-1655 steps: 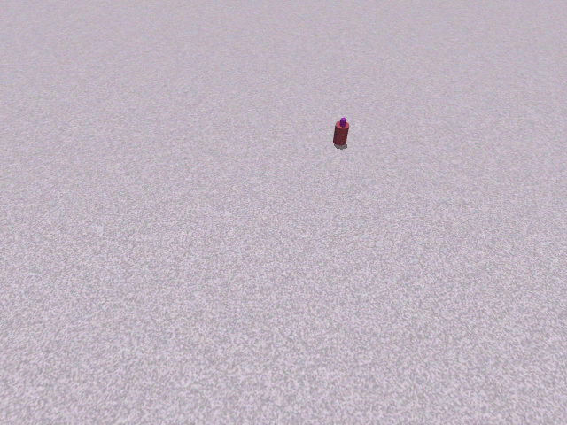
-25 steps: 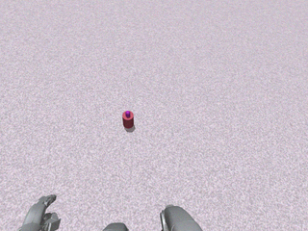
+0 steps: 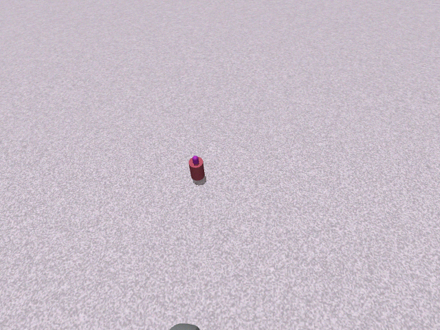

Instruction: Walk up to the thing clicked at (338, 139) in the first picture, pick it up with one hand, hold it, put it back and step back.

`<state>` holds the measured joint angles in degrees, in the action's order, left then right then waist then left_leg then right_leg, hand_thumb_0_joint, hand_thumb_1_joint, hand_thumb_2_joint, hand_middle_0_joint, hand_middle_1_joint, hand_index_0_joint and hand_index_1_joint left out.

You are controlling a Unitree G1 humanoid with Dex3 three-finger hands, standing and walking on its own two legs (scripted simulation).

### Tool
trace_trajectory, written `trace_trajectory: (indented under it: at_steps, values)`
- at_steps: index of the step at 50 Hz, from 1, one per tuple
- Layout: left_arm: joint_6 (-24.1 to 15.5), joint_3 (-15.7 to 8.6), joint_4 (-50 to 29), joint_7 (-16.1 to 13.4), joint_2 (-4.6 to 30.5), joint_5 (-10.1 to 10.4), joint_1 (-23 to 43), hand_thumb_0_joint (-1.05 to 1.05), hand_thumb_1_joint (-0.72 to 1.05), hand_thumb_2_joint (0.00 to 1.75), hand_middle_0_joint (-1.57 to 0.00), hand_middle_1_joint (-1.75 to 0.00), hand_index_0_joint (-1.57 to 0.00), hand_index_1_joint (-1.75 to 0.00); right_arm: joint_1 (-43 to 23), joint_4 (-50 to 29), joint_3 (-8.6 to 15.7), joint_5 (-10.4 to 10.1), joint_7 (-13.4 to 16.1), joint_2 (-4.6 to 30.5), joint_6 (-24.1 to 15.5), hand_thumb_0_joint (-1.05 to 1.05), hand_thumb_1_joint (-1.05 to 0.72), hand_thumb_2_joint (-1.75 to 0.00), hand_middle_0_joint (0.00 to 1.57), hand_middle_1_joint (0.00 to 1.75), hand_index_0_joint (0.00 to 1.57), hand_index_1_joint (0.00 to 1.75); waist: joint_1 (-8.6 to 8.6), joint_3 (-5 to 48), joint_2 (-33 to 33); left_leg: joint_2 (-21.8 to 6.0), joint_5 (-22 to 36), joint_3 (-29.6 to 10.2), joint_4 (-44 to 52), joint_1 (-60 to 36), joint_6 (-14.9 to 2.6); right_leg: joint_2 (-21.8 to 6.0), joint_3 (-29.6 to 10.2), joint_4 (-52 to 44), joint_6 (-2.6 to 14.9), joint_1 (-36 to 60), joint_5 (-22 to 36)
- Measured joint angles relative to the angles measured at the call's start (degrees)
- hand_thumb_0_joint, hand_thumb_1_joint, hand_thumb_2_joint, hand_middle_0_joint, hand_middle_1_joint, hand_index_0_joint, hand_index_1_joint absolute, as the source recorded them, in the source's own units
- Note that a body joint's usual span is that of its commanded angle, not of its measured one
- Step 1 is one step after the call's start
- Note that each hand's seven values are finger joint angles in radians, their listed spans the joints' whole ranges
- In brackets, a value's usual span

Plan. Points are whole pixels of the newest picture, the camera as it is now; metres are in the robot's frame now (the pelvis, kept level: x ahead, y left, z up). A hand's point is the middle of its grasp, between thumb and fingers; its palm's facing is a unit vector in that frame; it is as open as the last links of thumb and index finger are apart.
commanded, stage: step back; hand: left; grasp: from the side
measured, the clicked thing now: (196, 166) +1.00 +0.20 -0.68
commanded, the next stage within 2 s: stand in 0.94 s
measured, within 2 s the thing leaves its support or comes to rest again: neither
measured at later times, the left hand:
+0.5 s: hand out of the picture +0.07 +0.24 -0.13, palm faces +0.09 -0.93 -0.37, open 7.4 cm
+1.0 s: hand out of the picture +0.11 +0.27 -0.14, palm faces +0.09 -0.94 -0.34, open 7.4 cm
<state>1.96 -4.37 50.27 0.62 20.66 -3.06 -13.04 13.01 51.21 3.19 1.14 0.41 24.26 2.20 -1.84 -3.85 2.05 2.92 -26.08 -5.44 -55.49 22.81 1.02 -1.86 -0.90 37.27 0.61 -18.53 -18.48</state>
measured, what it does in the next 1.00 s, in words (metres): steps on the spot: left foot, then right foot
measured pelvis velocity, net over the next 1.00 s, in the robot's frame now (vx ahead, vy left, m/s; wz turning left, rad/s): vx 0.04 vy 0.01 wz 0.07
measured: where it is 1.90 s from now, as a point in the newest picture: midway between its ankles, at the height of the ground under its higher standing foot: outside the picture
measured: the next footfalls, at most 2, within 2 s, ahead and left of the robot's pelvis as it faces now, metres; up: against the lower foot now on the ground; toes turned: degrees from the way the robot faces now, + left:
left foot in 0.06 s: +0.00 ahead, +0.12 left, +0.00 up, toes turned +0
right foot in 0.36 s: +0.09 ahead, -0.13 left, +0.00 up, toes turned +1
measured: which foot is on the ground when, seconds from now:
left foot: up 0.00-0.04, down 0.06-0.40, up 0.42-0.66, down 0.68-1.00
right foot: down 0.00-0.10, up 0.12-0.34, down 0.36-1.00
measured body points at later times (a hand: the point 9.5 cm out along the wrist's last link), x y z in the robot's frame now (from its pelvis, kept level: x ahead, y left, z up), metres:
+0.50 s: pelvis +0.00 -0.03 +0.00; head +0.02 -0.04 +0.45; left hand +0.07 +0.29 -0.11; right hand +0.08 -0.34 -0.13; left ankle -0.03 +0.11 -0.69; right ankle +0.05 -0.13 -0.72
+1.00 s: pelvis +0.04 +0.01 +0.01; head +0.06 +0.02 +0.46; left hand +0.10 +0.32 -0.12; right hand +0.17 -0.28 -0.11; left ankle +0.05 +0.13 -0.72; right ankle +0.05 -0.13 -0.72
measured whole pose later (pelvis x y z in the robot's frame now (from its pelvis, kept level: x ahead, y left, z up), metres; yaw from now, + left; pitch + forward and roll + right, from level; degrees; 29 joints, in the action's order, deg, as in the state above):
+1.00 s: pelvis +0.04 +0.01 +0.01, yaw +4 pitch -2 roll -1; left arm -0.3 -1.5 60.7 0.4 21.4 0.2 -6.2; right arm 4.5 61.0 0.3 0.9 -0.4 18.5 -1.1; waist -1.3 -4.0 -0.9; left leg -1.2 -14.8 -0.1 -30.0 13.2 0.5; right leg -2.1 2.1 28.4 -1.3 -11.0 -15.3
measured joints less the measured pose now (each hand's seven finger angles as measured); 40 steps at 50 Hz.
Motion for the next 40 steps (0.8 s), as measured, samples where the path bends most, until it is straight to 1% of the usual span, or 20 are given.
trace_trajectory:
  at_steps: [2,3,4,5,6,8,10,12,14,17,19,20,22,24,28,32,33,35,37,40]
  values:
    - [-0.6,-0.3,-0.5,0.1,0.6,0.0,0.9,0.01,0.9,0.9,-0.21,-0.3,-0.21,-0.31,1.7,1.7,-0.1,0.4,-0.4,-0.5,-0.3,0.0,-0.9,-0.9,0.2,0.3,0.2,0.3,0.37,0.2,0.3,-1.5,-2.3,1.6,8.8,-4.5,0.04,-0.3,1.8,0.5,-0.07,-0.7,0.0]
    - [-0.7,-0.3,-0.7,0.1,1.1,0.1,1.3,0.01,0.9,0.9,-0.21,-0.3,-0.21,-0.31,2.4,2.5,-0.1,0.6,-0.6,-0.9,-0.6,0.0,-0.9,-0.9,0.2,0.3,0.2,0.3,0.58,0.3,0.1,-2.1,-1.9,2.5,14.8,-7.3,-0.31,-0.7,2.6,1.2,-0.36,-1.1,-0.2]
    - [-0.7,-0.5,-0.7,0.1,1.9,0.3,1.9,0.01,0.9,0.9,-0.21,-0.3,-0.21,-0.31,2.5,3.6,0.0,0.8,-0.6,-1.9,-1.0,0.0,-0.9,-0.9,0.2,0.3,0.2,0.3,0.55,-0.4,-1.5,-1.2,2.8,3.2,18.9,-9.2,-0.85,-1.8,2.3,2.4,-0.67,-1.3,-0.6]
    - [-0.5,-0.7,-0.5,0.0,2.7,0.6,2.0,0.01,0.9,0.9,-0.2,-0.3,-0.21,-0.31,2.4,4.5,-0.1,1.2,-0.7,-3.2,-1.3,0.0,-0.9,-0.9,0.2,0.3,0.2,0.3,0.0,-1.2,-4.0,0.3,5.0,4.5,20.9,-10.8,-1.34,-3.1,0.7,3.7,-0.13,-1.4,-1.3]
    - [-0.3,-0.8,-0.2,-0.2,3.0,0.9,1.5,0.01,0.9,0.9,-0.2,-0.3,-0.2,-0.31,2.7,4.8,-0.2,1.5,-0.8,-4.2,-1.7,0.0,-0.9,-0.89,0.2,0.3,0.2,0.3,-0.31,-1.0,-5.3,0.8,5.8,5.3,22.0,-11.7,-1.65,-2.9,-0.6,5.6,0.2,-2.0,-3.7]
    - [0.0,-0.6,1.5,-0.1,2.6,1.1,0.6,0.01,0.9,0.9,-0.2,-0.3,-0.2,-0.3,4.0,4.7,-0.5,1.6,-1.3,-4.7,-2.5,0.0,-0.9,-0.89,0.2,0.3,0.2,0.3,1.14,0.7,-4.4,-0.1,6.0,4.2,22.6,-11.8,-2.53,-1.0,-0.2,9.5,0.42,-3.1,-8.2]
    - [0.1,-0.3,2.7,0.4,2.7,1.5,0.4,0.01,0.91,0.9,-0.2,-0.3,-0.2,-0.3,4.6,4.9,-0.7,1.6,-1.4,-5.1,-3.1,0.0,-0.9,-0.89,0.2,0.3,0.21,0.3,2.01,1.2,-4.0,-0.9,6.8,3.3,24.3,-12.8,-2.53,0.1,0.0,11.6,0.69,-3.6,-8.1]
    - [-0.4,-0.3,2.9,0.8,2.8,1.7,0.3,0.01,0.91,0.9,-0.2,-0.3,-0.2,-0.3,4.5,4.7,-0.8,1.6,-1.3,-5.3,-3.7,0.0,-0.9,-0.89,0.2,0.3,0.21,0.3,1.92,1.1,-4.2,-1.5,7.8,3.5,25.9,-13.7,-1.77,0.0,0.2,10.9,0.88,-3.9,-6.4]
    - [-0.7,-0.4,3.2,1.1,2.7,1.8,0.6,0.01,0.91,0.9,-0.2,-0.3,-0.2,-0.3,4.0,4.4,-0.6,1.4,-1.3,-5.0,-4.1,0.0,-0.9,-0.89,0.2,0.3,0.21,0.3,2.15,0.4,-4.1,-1.9,7.8,3.4,26.1,-14.0,-1.3,-0.3,0.8,8.1,0.79,-3.4,-5.6]
    - [-1.4,-0.3,3.8,1.1,2.3,1.8,1.0,0.01,0.91,0.9,-0.2,-0.3,-0.2,-0.3,3.0,3.7,-0.4,1.1,-1.4,-4.0,-3.7,0.0,-0.9,-0.89,0.2,0.3,0.21,0.3,2.33,-0.1,-3.5,-2.8,6.3,3.4,24.0,-13.4,-0.55,0.1,1.8,0.3,0.93,-0.6,-2.9]
    - [-2.2,-0.3,4.4,0.8,1.6,1.7,1.6,0.01,0.91,0.9,-0.2,-0.3,-0.2,-0.3,2.2,3.4,-0.3,0.6,-1.1,-2.9,-3.1,0.0,-0.9,-0.89,0.2,0.3,0.21,0.3,2.19,-0.5,-1.8,-4.3,3.9,3.0,20.1,-12.3,0.09,1.5,2.7,-3.6,0.77,1.2,4.3]
    - [-2.5,-0.3,4.5,0.6,0.9,1.4,1.9,0.01,0.91,0.9,-0.2,-0.3,-0.2,-0.3,1.9,3.4,-0.3,0.4,-0.9,-2.4,-2.7,0.0,-0.9,-0.89,0.2,0.3,0.21,0.3,2.36,-0.8,-0.5,-5.1,2.6,1.9,17.6,-11.5,-0.57,2.4,3.7,-3.4,0.71,1.5,5.1]
    - [-3.1,0.0,4.5,0.5,0.0,1.0,2.2,0.01,0.91,0.9,-0.2,-0.3,-0.2,-0.3,1.6,3.7,-0.3,0.3,-0.3,-2.2,-2.0,0.0,-0.9,-0.89,0.2,0.3,0.2,0.3,2.06,-0.1,0.1,-3.9,-2.3,0.2,10.6,-8.2,-1.33,2.4,4.6,-2.2,1.15,1.2,3.6]
    - [-3.2,0.3,4.3,0.6,-0.7,0.9,2.4,0.01,0.91,0.9,-0.2,-0.3,-0.2,-0.3,1.3,4.1,-0.3,0.3,-0.2,-2.1,-1.9,0.0,-0.9,-0.89,0.2,0.3,0.2,0.3,1.16,0.1,-0.5,-2.5,-4.2,0.8,5.2,-5.5,-1.54,1.5,4.5,-2.2,1.82,1.6,2.8]
    - [-4.1,1.0,4.3,0.5,-1.9,1.2,2.4,0.01,0.9,0.9,-0.2,-0.3,-0.21,-0.3,0.6,4.7,-0.4,0.3,-0.5,-1.1,-2.6,0.0,-0.9,-0.9,0.2,0.3,0.2,0.3,0.15,0.0,0.1,-2.7,-1.6,0.6,5.7,-2.6,-1.58,0.7,4.9,-4.5,0.93,3.2,3.4]
    - [-3.7,1.4,5.0,0.4,-1.3,1.5,2.7,0.01,0.9,0.9,-0.21,-0.3,-0.21,-0.31,-0.6,5.3,-0.5,0.3,-0.6,-1.3,-2.9,0.0,-0.91,-0.9,0.2,0.3,0.2,0.3,-0.02,-0.4,-0.2,-4.3,1.7,2.5,14.5,-3.6,-0.91,0.1,5.0,-3.7,0.22,3.3,2.3]
    - [-3.4,1.4,5.1,0.3,-1.0,1.7,2.9,0.01,0.9,0.9,-0.21,-0.3,-0.21,-0.31,-0.8,5.5,-0.6,0.4,-0.5,-1.5,-2.9,0.0,-0.91,-0.9,0.2,0.3,0.2,0.3,0.09,-0.5,-0.4,-4.4,3.9,3.2,17.3,-4.4,-0.86,-0.2,5.1,-2.9,-0.02,3.1,1.7]
    - [-2.7,1.4,5.3,0.0,-0.2,2.1,3.4,0.01,0.9,0.9,-0.2,-0.3,-0.21,-0.31,-1.8,6.3,-0.5,0.5,-0.3,-2.3,-3.1,0.0,-0.91,-0.9,0.2,0.3,0.2,0.3,0.24,-1.2,-1.6,-3.8,11.3,4.1,20.9,-5.8,-0.3,-1.1,4.7,-0.5,-0.69,2.6,0.2]
    - [-1.9,1.4,5.7,-0.2,0.4,2.6,3.9,0.01,0.9,0.9,-0.2,-0.3,-0.2,-0.31,-2.6,6.8,-0.8,0.8,-0.1,-3.5,-3.0,0.0,-0.91,-0.9,0.2,0.3,0.2,0.3,0.04,-1.3,-3.4,-3.0,11.1,5.2,21.1,-6.4,-0.23,-2.0,3.6,0.2,-1.17,2.4,-0.3]
    - [-1.4,1.7,6.7,-0.4,0.8,3.0,4.6,0.01,0.9,0.9,-0.2,-0.3,-0.2,-0.3,-3.7,7.6,-1.6,0.7,-0.5,-4.4,-2.7,0.0,-0.9,-0.9,0.2,0.3,0.2,0.3,0.35,-0.7,-3.1,-3.9,9.6,5.1,20.3,-6.0,-0.56,-0.5,3.2,-1.8,-0.52,3.2,-0.1]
